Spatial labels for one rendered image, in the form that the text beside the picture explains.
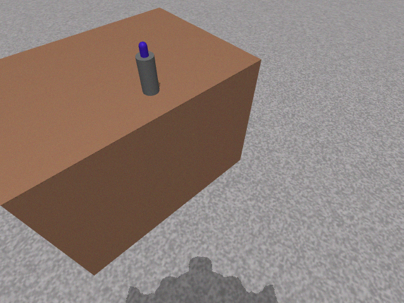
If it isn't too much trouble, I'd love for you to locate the bottle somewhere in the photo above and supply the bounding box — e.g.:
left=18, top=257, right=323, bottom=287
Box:
left=135, top=42, right=160, bottom=96

